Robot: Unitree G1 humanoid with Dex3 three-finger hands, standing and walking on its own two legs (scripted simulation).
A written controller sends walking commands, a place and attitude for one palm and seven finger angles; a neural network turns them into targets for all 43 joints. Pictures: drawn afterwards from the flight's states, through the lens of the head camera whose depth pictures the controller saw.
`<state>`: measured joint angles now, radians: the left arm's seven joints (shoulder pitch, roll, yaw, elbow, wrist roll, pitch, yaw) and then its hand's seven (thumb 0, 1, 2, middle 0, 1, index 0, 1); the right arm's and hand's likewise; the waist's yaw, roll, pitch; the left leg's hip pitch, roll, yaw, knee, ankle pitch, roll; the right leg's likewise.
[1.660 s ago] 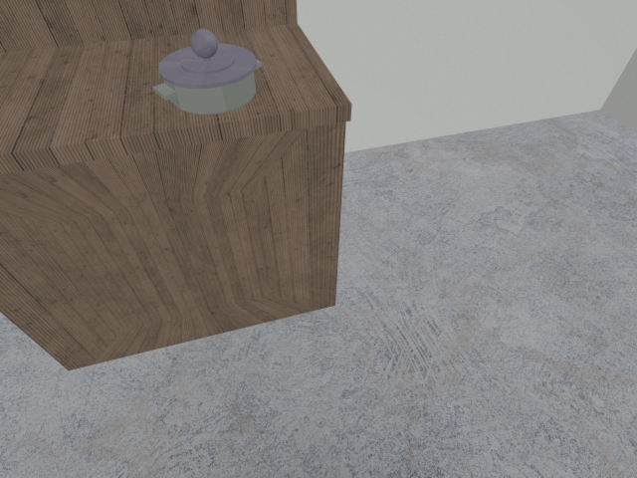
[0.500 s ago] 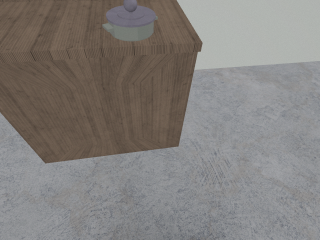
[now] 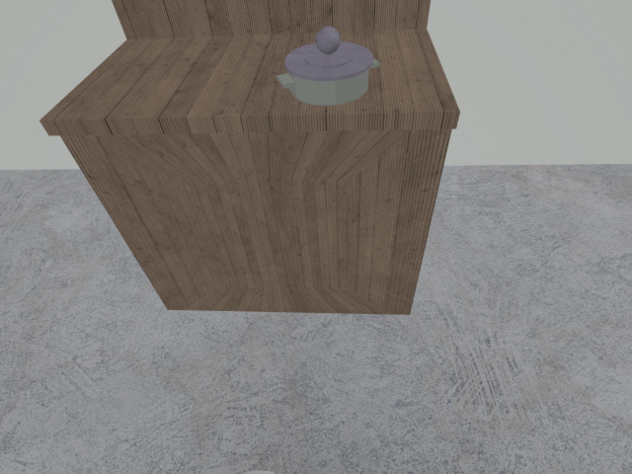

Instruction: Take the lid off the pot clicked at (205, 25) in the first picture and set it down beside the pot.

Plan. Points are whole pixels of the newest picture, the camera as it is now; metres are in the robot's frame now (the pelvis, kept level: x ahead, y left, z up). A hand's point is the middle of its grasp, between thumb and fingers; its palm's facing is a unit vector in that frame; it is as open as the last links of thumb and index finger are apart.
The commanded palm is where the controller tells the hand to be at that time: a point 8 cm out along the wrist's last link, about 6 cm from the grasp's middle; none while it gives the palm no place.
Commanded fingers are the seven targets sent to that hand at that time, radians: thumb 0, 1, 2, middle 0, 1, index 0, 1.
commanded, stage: take the last steps up to it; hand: left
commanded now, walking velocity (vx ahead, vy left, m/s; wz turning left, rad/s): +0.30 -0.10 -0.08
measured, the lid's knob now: (328, 40) +0.92 +0.02 +0.17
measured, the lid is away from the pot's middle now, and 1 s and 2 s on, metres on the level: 0.00 0.00 0.00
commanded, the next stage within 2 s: come to a stop and stand still in 1.06 s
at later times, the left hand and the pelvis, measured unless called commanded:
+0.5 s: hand out of the picture +0.11 +0.20 -0.18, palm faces +0.02 -0.99 -0.15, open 7.4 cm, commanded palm none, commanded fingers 0.00 0.90 0.90 -0.20 -0.30 -0.20 -0.30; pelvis +0.12 +0.01 +0.00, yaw -3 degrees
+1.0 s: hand (286, 365) +0.34 +0.09 -0.17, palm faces +0.00 -0.98 -0.18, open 7.3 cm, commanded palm none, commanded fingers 0.00 0.90 0.90 -0.20 -0.30 -0.20 -0.30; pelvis +0.32 -0.08 +0.00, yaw -2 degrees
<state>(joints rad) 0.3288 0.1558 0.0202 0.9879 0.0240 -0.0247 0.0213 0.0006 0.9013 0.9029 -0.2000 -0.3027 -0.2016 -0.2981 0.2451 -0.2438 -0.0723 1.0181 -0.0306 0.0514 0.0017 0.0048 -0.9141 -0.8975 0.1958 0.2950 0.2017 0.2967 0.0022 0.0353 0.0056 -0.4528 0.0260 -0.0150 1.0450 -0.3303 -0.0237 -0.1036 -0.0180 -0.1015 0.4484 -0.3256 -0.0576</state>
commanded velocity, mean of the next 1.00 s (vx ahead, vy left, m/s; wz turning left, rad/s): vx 0.29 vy -0.08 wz -0.02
